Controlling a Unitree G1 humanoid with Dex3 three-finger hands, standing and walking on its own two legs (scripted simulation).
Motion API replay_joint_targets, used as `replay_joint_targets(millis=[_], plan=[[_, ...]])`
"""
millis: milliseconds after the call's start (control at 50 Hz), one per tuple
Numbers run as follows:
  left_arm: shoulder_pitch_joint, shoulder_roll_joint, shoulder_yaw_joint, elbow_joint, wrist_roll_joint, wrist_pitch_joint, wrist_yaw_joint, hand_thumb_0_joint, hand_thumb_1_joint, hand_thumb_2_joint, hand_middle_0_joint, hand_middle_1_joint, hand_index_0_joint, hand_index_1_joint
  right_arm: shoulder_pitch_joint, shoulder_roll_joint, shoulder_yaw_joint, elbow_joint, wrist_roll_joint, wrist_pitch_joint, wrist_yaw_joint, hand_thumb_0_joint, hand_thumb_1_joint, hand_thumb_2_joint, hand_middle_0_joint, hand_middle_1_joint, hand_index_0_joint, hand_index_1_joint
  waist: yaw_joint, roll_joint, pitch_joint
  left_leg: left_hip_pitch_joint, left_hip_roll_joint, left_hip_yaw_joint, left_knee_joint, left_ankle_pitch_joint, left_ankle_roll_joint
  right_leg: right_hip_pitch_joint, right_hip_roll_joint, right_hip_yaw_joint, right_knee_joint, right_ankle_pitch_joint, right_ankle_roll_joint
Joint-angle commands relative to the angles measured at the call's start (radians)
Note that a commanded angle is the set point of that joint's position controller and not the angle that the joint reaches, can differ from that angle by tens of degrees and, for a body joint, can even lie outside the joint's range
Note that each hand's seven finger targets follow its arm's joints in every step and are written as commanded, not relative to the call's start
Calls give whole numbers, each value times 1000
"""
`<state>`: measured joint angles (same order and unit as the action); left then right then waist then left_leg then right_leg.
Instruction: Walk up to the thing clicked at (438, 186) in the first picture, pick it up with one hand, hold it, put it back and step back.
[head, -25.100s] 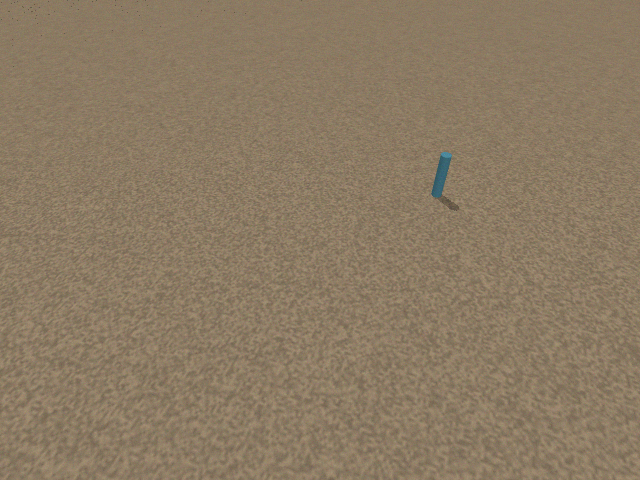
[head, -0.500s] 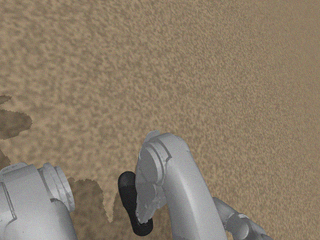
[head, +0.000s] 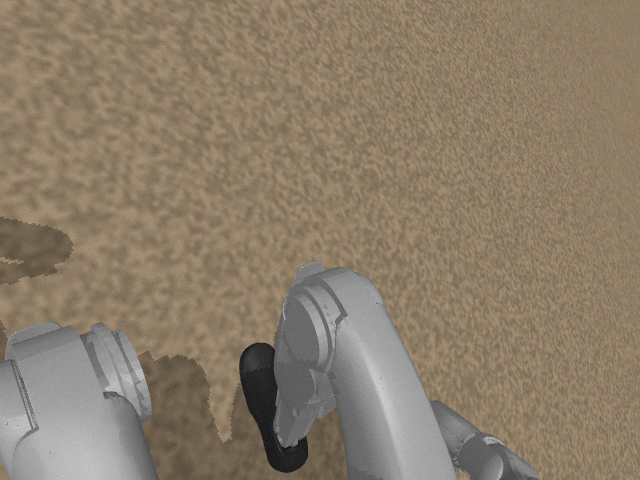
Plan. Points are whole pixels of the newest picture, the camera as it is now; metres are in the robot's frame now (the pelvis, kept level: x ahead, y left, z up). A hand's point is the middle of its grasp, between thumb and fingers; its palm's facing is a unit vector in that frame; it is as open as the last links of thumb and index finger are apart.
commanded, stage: withdraw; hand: left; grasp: from the side
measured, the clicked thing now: out of the picture +0.47 +0.30 -0.18
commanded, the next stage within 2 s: rise in 0.04 s
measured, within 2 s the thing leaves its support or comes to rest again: neither
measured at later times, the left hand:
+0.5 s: hand out of the picture +0.40 +0.42 -0.01, palm faces +0.40 -0.84 -0.36, open 17.3 cm
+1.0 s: hand out of the picture +0.27 +0.31 +0.17, palm faces +0.33 -0.84 -0.43, open 17.3 cm
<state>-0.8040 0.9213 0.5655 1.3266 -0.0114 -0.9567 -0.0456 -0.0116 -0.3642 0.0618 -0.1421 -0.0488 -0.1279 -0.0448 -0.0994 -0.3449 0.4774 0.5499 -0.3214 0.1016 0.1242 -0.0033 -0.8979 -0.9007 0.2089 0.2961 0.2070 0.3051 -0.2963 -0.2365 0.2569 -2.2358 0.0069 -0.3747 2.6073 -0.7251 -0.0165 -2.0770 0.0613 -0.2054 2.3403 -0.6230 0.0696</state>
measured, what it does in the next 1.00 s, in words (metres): rises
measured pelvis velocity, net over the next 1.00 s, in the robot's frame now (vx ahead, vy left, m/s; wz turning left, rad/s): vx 0.05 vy -0.02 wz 0.24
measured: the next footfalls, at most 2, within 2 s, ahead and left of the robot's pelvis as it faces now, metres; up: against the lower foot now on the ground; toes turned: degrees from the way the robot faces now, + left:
none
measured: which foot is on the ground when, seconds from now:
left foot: down 0.00-1.00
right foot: down 0.00-1.00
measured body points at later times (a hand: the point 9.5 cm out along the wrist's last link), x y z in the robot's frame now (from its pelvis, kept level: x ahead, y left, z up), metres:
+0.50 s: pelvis +0.00 +0.00 +0.05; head +0.19 +0.13 +0.44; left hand +0.37 +0.47 +0.01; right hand +0.16 -0.24 -0.04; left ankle +0.07 +0.12 -0.27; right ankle +0.14 -0.13 -0.27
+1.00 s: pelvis +0.05 -0.02 +0.27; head +0.19 +0.05 +0.69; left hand +0.25 +0.35 +0.20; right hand +0.29 -0.22 +0.16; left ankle +0.07 +0.12 -0.27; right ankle +0.14 -0.14 -0.27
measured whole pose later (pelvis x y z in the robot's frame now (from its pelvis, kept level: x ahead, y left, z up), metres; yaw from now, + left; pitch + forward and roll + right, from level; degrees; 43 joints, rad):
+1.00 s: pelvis +0.05 -0.02 +0.27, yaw +14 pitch +28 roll -4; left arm -0.04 0.40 0.21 0.42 0.04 0.05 0.09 -0.01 -0.52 0.07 -0.07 -0.06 -0.06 -0.06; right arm 0.11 -0.24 0.00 0.50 0.05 0.08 -0.08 0.00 -0.90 -0.90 0.21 0.30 0.21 0.31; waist -0.06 0.01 -0.18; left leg -1.51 0.05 -0.08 1.65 -0.64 -0.03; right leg -1.47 -0.02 -0.04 1.59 -0.62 0.03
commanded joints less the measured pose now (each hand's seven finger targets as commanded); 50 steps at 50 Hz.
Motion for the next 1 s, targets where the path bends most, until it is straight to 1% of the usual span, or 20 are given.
replay_joint_targets(millis=[0,80,140,160,220,260,280,300,320,340,400,500,560,580,600,640,660,720,860,980], plan=[[-188,223,9,-278,-41,10,-73,0,-470,3,-68,0,-61,0,111,-357,-170,-7,31,34,-32,0,-910,-902,201,300,201,300,-25,735,-745,537,71,133,-393,254,-23,283,21,-82,-131,227,-86],[-138,70,-97,-222,-75,131,-151,0,-486,6,-56,-5,-60,0,147,-335,-207,-5,82,27,-46,0,-893,-897,201,301,201,301,-51,603,-673,418,61,145,-397,180,2,235,16,-77,-164,190,-82],[-217,80,-98,-268,-92,171,-183,0,-451,73,-49,-22,-40,-27,173,-324,-227,1,108,20,-53,0,-845,-896,200,303,201,303,-50,527,-659,364,54,150,-385,141,20,223,14,-69,-183,169,-80],[-207,257,-35,-280,55,230,-123,0,-531,73,-82,-61,-73,-65,210,-296,-281,19,134,36,-51,0,-925,-921,201,303,201,303,47,623,-784,475,50,184,-441,181,7,219,4,-40,-203,152,-91],[-267,119,-105,-283,66,316,-88,0,-564,91,-78,-70,-63,-80,232,-283,-307,-7,166,62,-45,0,-940,-920,200,303,201,303,9,668,-800,538,57,167,-498,150,-3,139,-4,-41,-198,124,-98],[-267,266,-14,-425,94,361,-55,0,-595,100,-90,-86,-74,-98,243,-284,-345,-18,184,73,-53,0,-971,-928,200,303,201,303,83,730,-896,590,52,192,-524,155,-5,152,-12,-14,-207,112,-104],[-257,292,0,-435,112,392,-44,0,-593,89,-99,-83,-86,-92,261,-277,-358,-20,194,81,-56,0,-988,-931,201,303,201,303,101,765,-920,619,53,199,-545,168,-10,153,-16,-1,-203,118,-104],[-283,244,-46,-437,119,418,-41,0,-513,146,-71,-84,-70,-84,252,-244,-351,-31,199,86,-52,0,-908,-902,201,301,201,301,92,744,-906,589,48,217,-538,150,-5,149,-10,11,-215,99,-106],[-284,219,-51,-433,125,439,-37,0,-488,93,-58,-66,-58,-67,261,-240,-365,-18,207,88,-53,0,-896,-902,201,301,201,301,89,724,-863,563,44,221,-553,115,0,122,-12,12,-222,76,-108],[-210,245,-4,-433,130,464,-23,0,-501,86,-57,-64,-57,-65,269,-234,-374,-15,215,92,-55,0,-896,-902,201,301,201,301,120,704,-861,567,42,229,-562,137,-1,134,-13,21,-231,86,-109],[-117,194,-16,-461,137,539,-9,0,-505,84,-59,-65,-58,-66,290,-217,-412,-21,239,99,-59,0,-896,-902,201,301,201,301,154,669,-886,554,34,252,-610,113,7,148,-16,41,-268,62,-111],[92,-79,-159,-603,114,662,-8,0,-529,69,-56,-59,-55,-60,305,-188,-495,-62,294,91,-66,0,-895,-902,201,301,201,301,171,547,-964,637,28,243,-740,52,17,163,-23,66,-370,23,-112],[179,-62,-156,-831,99,725,13,0,-574,44,-52,-53,-51,-53,322,-186,-535,-80,327,87,-82,0,-895,-902,201,301,201,301,195,491,-1046,716,26,242,-794,83,27,275,-31,88,-467,43,-106],[213,-92,-178,-822,93,749,21,0,-579,41,-51,-52,-51,-52,317,-163,-526,-85,335,88,-85,0,-895,-902,201,301,201,301,194,428,-998,707,27,243,-812,71,32,298,-29,97,-496,32,-102],[203,-55,-151,-994,88,756,32,0,-568,48,-53,-54,-52,-55,325,-163,-541,-98,343,85,-94,0,-895,-902,201,301,201,301,217,467,-1070,766,27,243,-845,84,30,348,-35,102,-515,43,-103],[283,-81,-166,-1051,79,791,52,0,-529,71,-58,-61,-57,-62,307,-139,-543,-114,357,75,-111,0,-895,-902,201,301,201,301,224,427,-1031,797,30,244,-895,62,35,394,-35,115,-574,25,-100],[383,-92,-152,-1009,78,817,65,0,-504,86,-61,-66,-60,-67,305,-147,-552,-125,363,72,-122,0,-895,-902,201,301,201,301,221,413,-1000,821,30,237,-939,35,35,420,-40,120,-607,8,-97],[375,-90,-147,-1120,74,852,100,0,-491,92,-60,-66,-59,-66,300,-114,-547,-132,370,52,-153,0,-895,-902,201,301,201,301,241,428,-1000,899,32,250,-1020,46,32,510,-45,141,-685,12,-97],[599,-304,-279,-1098,58,929,147,0,-535,65,-53,-56,-52,-57,303,-54,-540,-127,362,-18,-205,0,-895,-902,201,301,201,301,225,422,-906,1064,26,316,-1144,226,28,736,-51,167,-888,144,-98],[743,-380,-325,-1076,38,988,175,0,-540,62,-54,-56,-53,-57,320,-34,-533,-138,368,-65,-227,0,-895,-902,201,301,201,301,238,323,-837,1178,23,336,-1271,333,33,990,-58,177,-1061,250,-88]])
